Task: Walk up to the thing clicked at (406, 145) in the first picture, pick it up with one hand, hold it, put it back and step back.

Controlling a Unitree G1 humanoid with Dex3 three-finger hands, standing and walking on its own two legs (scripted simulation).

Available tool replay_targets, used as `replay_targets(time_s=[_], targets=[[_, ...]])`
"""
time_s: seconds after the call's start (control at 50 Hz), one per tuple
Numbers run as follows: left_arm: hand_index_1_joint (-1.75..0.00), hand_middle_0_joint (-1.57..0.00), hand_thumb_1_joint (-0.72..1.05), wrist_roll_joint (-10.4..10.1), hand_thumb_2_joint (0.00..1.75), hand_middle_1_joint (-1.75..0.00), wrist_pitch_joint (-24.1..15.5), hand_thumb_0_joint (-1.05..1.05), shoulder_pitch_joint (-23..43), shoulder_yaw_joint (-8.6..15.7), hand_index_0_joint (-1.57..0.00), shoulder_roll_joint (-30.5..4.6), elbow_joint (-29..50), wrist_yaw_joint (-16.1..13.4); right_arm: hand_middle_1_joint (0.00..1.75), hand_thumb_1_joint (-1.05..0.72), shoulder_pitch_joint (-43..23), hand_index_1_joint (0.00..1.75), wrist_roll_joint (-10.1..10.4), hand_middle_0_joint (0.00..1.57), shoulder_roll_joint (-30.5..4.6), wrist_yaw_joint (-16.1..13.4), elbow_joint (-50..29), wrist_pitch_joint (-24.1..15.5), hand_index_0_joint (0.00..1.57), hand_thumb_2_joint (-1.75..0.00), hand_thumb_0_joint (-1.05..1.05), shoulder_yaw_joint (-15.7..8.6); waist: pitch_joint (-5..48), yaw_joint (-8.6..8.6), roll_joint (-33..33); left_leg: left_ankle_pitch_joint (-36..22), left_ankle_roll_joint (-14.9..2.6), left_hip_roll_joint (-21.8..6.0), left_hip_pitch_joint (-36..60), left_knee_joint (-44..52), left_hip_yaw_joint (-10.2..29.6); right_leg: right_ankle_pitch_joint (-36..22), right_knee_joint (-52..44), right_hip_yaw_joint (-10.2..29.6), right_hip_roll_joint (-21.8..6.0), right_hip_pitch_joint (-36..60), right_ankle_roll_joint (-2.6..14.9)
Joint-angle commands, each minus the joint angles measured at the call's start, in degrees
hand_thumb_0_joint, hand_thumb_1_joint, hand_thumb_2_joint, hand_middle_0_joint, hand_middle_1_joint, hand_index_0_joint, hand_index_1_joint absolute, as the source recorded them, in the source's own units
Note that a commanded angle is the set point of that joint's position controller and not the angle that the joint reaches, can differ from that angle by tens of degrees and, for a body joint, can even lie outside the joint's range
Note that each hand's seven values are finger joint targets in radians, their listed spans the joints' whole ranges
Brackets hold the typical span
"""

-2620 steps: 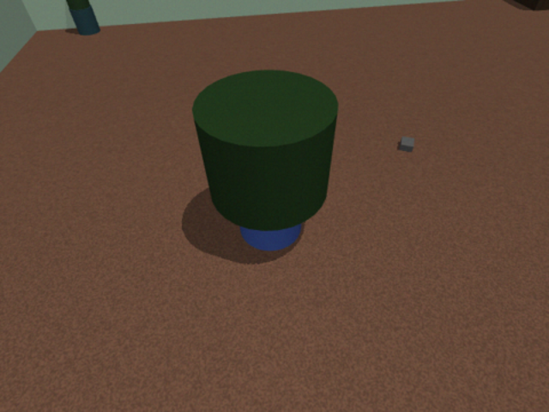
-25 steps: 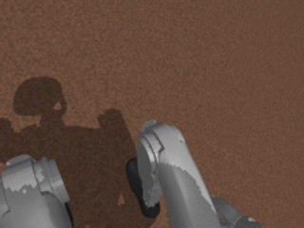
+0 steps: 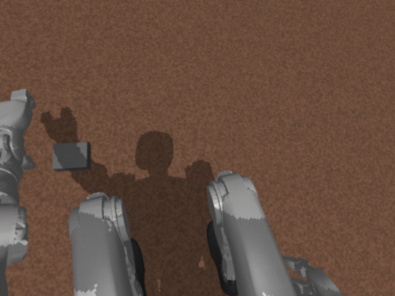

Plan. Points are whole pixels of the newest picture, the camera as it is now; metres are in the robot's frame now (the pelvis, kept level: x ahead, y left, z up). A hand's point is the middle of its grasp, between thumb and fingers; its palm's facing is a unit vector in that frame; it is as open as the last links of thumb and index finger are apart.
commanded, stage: withdraw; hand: left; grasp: from above
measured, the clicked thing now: (72, 157) +0.46 +0.29 -0.33
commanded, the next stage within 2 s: home in 0.34 s
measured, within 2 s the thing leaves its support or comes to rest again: neither
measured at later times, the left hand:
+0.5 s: hand (41, 141) +0.47 +0.31 -0.20, palm faces -0.31 -0.04 -0.95, open 13.6 cm
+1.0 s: hand (3, 185) +0.34 +0.28 -0.01, palm faces -0.25 -0.64 -0.73, open 8.2 cm
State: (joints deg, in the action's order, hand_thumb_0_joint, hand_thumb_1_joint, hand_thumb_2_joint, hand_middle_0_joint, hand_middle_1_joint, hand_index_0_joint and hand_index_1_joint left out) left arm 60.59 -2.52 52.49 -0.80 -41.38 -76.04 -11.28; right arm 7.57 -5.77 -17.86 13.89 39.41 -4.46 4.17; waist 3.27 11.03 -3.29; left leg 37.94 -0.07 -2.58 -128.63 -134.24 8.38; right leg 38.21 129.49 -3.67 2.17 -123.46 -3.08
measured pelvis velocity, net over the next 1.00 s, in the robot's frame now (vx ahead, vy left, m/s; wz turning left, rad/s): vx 0.01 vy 0.00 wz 0.07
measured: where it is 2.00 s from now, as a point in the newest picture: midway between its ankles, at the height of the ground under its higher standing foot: (182, 281)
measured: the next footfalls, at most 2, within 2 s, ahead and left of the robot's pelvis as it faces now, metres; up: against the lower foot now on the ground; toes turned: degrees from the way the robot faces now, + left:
none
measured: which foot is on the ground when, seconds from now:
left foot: down 0.00-1.00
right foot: down 0.00-1.00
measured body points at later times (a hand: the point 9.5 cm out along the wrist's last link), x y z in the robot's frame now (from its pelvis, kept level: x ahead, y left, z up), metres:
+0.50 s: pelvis +0.00 +0.00 -0.04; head +0.23 +0.09 +0.34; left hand +0.48 +0.31 -0.15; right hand +0.06 -0.27 -0.13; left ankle +0.09 +0.13 -0.32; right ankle +0.11 -0.13 -0.32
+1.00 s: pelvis +0.01 +0.00 +0.11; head +0.19 +0.05 +0.51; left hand +0.35 +0.31 +0.04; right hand +0.18 -0.26 -0.01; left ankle +0.08 +0.13 -0.32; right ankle +0.11 -0.13 -0.32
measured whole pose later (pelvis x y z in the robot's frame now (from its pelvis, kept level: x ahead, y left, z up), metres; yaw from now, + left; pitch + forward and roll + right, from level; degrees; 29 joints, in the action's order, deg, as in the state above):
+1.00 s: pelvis +0.01 +0.00 +0.11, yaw +4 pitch +33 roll -6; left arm 30.5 1.4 17.9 3.8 -27.3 -29.5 -2.2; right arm 7.2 -0.5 -17.2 4.4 35.7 -0.8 -2.1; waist 10.1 3.0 -1.7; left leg 37.0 0.4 -2.3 -111.4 -115.0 5.5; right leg 37.9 111.8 -2.5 0.5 -107.2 -2.0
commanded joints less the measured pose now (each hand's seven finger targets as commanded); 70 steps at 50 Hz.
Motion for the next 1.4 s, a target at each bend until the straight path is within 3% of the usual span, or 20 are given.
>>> replay_targets(time_s=[0.0, 0.08, 0.14, 0.2, 0.24, 0.36, 0.4, 0.44, 0.46, 0.54, 0.64, 0.66, 0.72, 0.78, 0.82, 0.88, 1.0, 1.1, 1.24, 1.38], targets=[[-1.00, -0.08, -0.51, 0.54, 1.00, -1.00, -5.54, 0.00, 12.77, 2.45, -0.08, -13.00, 7.30, 3.60, 0.30, -0.90, 10.46, 0.30, 0.63, 0.20, -13.59, -3.59, -2.44, 1.15, 0.20, -0.90, 0.00, -4.40, 26.86, 2.11, 2.06, -2.08, -2.38, 2.83, 14.28, 11.95, -4.84, -3.29, -16.56, -3.02, 1.96, 20.41, 5.23], [-0.97, -0.10, -0.49, 4.46, 0.98, -0.97, -13.32, 0.00, 14.16, 6.52, -0.10, -17.78, 9.03, 0.83, 0.30, -0.90, 9.71, 0.30, -0.24, 0.20, -12.79, -6.01, -1.91, 1.92, 0.20, -0.90, 0.00, -2.73, 29.27, 1.29, -1.49, -2.77, -1.95, 3.03, 15.71, 10.24, -5.75, -3.33, -15.59, -2.93, 1.53, 19.38, 5.05], [-0.98, -0.08, -0.49, 8.87, 0.98, -0.98, -17.39, 0.00, 17.52, 7.06, -0.09, -19.13, 9.05, -3.92, 0.30, -0.89, 8.58, 0.30, -1.34, 0.20, -12.33, -6.58, -1.62, 2.59, 0.20, -0.90, 0.00, -1.88, 32.34, 1.31, -8.38, -2.78, -1.37, 2.54, 20.86, 10.41, -5.20, -3.39, -12.44, -3.34, 1.87, 15.41, 5.24], [-0.98, -0.07, -0.49, 12.30, 0.98, -0.99, -18.90, 0.00, 20.45, 5.81, -0.08, -17.13, 3.97, -9.73, 0.30, -0.89, 8.42, 0.30, -2.72, 0.20, -13.24, -6.66, -0.80, 2.97, 0.20, -0.89, 0.00, -1.46, 31.00, 3.46, -12.54, -2.31, -0.71, 2.32, 23.56, 10.34, -4.42, -3.54, -10.51, -5.27, 1.80, 10.92, 5.51], [-0.97, -0.07, -0.47, 13.70, 0.96, -0.98, -19.09, 0.00, 23.51, 7.18, -0.09, -18.65, 3.42, -14.02, 0.30, -0.89, 8.90, 0.30, -3.66, 0.20, -13.94, -6.98, -0.21, 2.78, 0.20, -0.89, 0.00, -1.64, 32.67, 4.19, -14.77, -2.53, -0.36, 2.26, 25.33, 10.37, -4.03, -3.73, -9.85, -6.01, 1.66, 10.02, 5.57], [-0.92, -0.12, -0.43, 16.21, 0.92, -0.94, -13.32, 0.00, 28.30, 9.63, -0.13, -21.31, 3.45, -22.69, 0.30, -0.89, 9.75, 0.30, -5.29, 0.20, -14.97, -6.65, 2.43, 0.91, 0.20, -0.89, 0.00, -3.00, 38.50, 4.87, -22.80, -5.66, 0.46, 1.78, 30.95, 10.07, -4.26, -7.99, -6.43, -7.23, 0.97, 6.39, 5.49], [-0.89, -0.15, -0.40, 15.46, 0.89, -0.90, -10.56, 0.00, 28.00, 11.42, -0.16, -22.80, 2.64, -23.70, 0.30, -0.90, 9.57, 0.30, -5.22, 0.20, -15.18, -6.12, 2.60, 0.29, 0.20, -0.89, 0.00, -3.62, 39.42, 4.16, -24.76, -5.46, 0.43, 1.86, 31.59, 10.84, -4.52, -8.29, -5.85, -7.52, 0.39, 5.10, 5.33], [-0.88, -0.16, -0.37, 14.26, 0.87, -0.90, -8.01, 0.00, 27.39, 8.70, -0.18, -19.80, -1.67, -22.51, 0.30, -0.89, 9.64, 0.30, -5.28, 0.20, -14.71, -5.27, 2.69, -0.49, 0.20, -0.89, 0.00, -3.37, 37.87, 5.25, -22.94, -5.14, 0.17, 1.52, 30.29, 10.01, -4.33, -8.73, -6.09, -7.30, 0.61, 3.89, 5.50], [-0.80, -0.24, -0.29, 14.33, 0.93, -0.82, -7.16, 0.00, 28.12, 8.98, -0.23, -21.06, -1.68, -21.94, 0.30, -0.88, 10.49, 0.30, -5.14, 0.20, -14.84, -4.96, 3.02, -0.75, 0.20, -0.89, 0.00, -3.12, 38.04, 4.81, -22.51, -5.70, -0.15, 1.68, 29.06, 9.72, -4.63, -9.46, -6.45, -7.12, 0.57, 4.67, 5.41], [-0.68, -0.25, -0.15, 7.58, 0.93, -0.65, -2.92, 0.00, 16.12, 10.70, -0.22, -18.88, 0.63, -17.00, 0.30, -0.88, 12.10, 0.30, -3.57, 0.20, -14.14, -4.01, 2.15, -1.08, 0.20, -0.89, 0.00, -4.53, 43.56, -0.46, -20.20, -9.48, -0.62, 2.22, 31.06, 12.98, -5.04, -11.87, -8.36, -6.42, 0.55, 11.10, 5.35], [-0.50, -0.22, 0.20, -3.29, 0.86, -0.49, -0.42, 0.00, 6.30, 10.18, -0.20, -14.78, 15.60, -6.50, 0.30, -0.89, 13.88, 0.30, 0.12, 0.20, -13.06, -3.31, 0.46, 0.24, 0.20, -0.90, 0.00, -7.52, 50.24, -3.42, -15.19, -12.33, -1.30, 2.33, 34.13, 17.52, -5.47, -14.37, -13.73, -4.65, 0.91, 21.19, 4.96], [-0.49, -0.22, 0.28, -5.63, 0.88, -0.48, -0.21, 0.00, 4.14, 11.55, -0.21, -15.01, 22.28, -4.60, 0.30, -0.89, 13.09, 0.30, 0.90, 0.20, -13.24, -3.47, -1.68, 0.71, 0.20, -0.90, 0.00, -8.23, 52.18, -3.76, -13.75, -12.93, -1.46, 2.40, 34.45, 18.48, -5.60, -15.37, -14.96, -4.16, 0.79, 24.38, 4.82], [-0.36, -0.20, 0.50, -14.42, 0.83, -0.35, 1.62, 0.00, -7.10, 7.01, -0.19, -5.23, 32.20, 1.47, 0.30, -0.90, 13.00, 0.30, 2.84, 0.20, -11.47, -4.68, -2.75, 1.73, 0.20, -0.90, 0.00, -8.71, 46.04, -3.15, -5.40, -11.09, -2.37, 2.32, 31.99, 21.53, -5.92, -15.06, -20.66, -3.02, 1.18, 28.18, 4.25], [-0.29, -0.19, 0.74, -21.71, 0.85, -0.29, 2.03, 0.00, -10.98, 9.64, -0.19, -5.77, 45.59, 5.53, 0.30, -0.90, 11.74, 0.30, 3.87, 0.20, -10.71, -6.80, -4.54, 2.10, 0.20, -0.90, 0.00, -9.12, 45.16, -4.23, -1.44, -11.20, -2.85, 2.25, 30.99, 23.17, -6.28, -15.81, -25.06, -1.51, 0.94, 33.64, 4.07], [-0.30, -0.20, 0.90, -25.17, 0.90, -0.30, 2.07, 0.00, -17.21, 7.87, -0.20, -1.27, 48.69, 7.42, 0.30, -0.90, 10.42, 0.30, 4.50, 0.20, -8.88, -7.64, -5.38, 1.94, 0.20, -0.90, 0.00, -9.06, 42.05, -4.64, -0.31, -10.78, -2.89, 2.00, 31.58, 25.70, -6.17, -15.35, -26.87, -0.65, 0.70, 35.38, 3.88], [-0.30, -0.20, 0.90, -29.19, 0.90, -0.30, 2.03, 0.00, -18.38, 11.42, -0.20, -2.33, 57.18, 7.72, 0.30, -0.90, 8.14, 0.30, 5.25, 0.20, -8.30, -9.18, -7.28, 1.97, 0.20, -0.90, 0.00, -9.83, 43.47, -6.77, -3.06, -8.64, -2.35, 1.62, 38.07, 30.10, -5.46, -12.19, -30.25, 0.32, 0.03, 36.47, 4.48], [-0.30, -0.20, 0.90, -34.81, 0.90, -0.30, 5.89, 0.00, -31.38, 9.06, -0.20, 5.34, 62.20, 7.58, 0.30, -0.90, 3.82, 0.30, 6.51, 0.20, -7.63, -11.70, -10.25, 1.23, 0.20, -0.90, 0.00, -9.74, 36.73, -8.14, -6.53, -1.82, -1.16, 0.89, 49.22, 42.75, -3.07, -5.87, -36.94, 0.21, -0.60, 37.81, 4.85], [-0.30, -0.20, 0.90, -43.59, 0.90, -0.30, 11.69, 0.00, -38.54, 7.04, -0.20, 10.08, 68.02, 8.21, 0.30, -0.90, -0.15, 0.30, 7.40, 0.20, -7.42, -14.10, -12.47, -0.22, 0.20, -0.90, 0.00, -8.98, 31.88, -7.20, -5.04, 3.99, -0.98, 0.67, 56.68, 51.27, -0.10, -2.74, -43.15, 0.05, -0.70, 41.35, 4.14], [-0.30, -0.20, 0.90, -54.03, 0.90, -0.30, 16.80, 0.00, -47.31, 6.65, -0.20, 13.64, 77.23, 7.23, 0.30, -0.90, -0.51, 0.30, 7.88, 0.20, -4.74, -17.23, -14.39, -2.64, 0.20, -0.90, 0.00, -7.07, 28.12, -6.02, -4.90, -0.01, -0.97, 1.38, 66.05, 59.46, -1.95, -4.34, -54.19, 1.64, -1.17, 52.84, 4.11], [-0.30, -0.20, 0.90, -60.02, 0.90, -0.30, 21.80, 0.00, -58.94, 7.92, -0.20, 18.00, 80.99, 5.85, 0.30, -0.90, 2.38, 0.30, 8.26, 0.20, -2.56, -20.44, -15.53, -4.49, 0.20, -0.90, 0.00, -4.97, 24.73, -6.99, -3.19, -8.00, -0.54, 1.37, 76.63, 68.80, -1.42, -10.90, -63.86, 1.55, -1.21, 65.89, 4.11]])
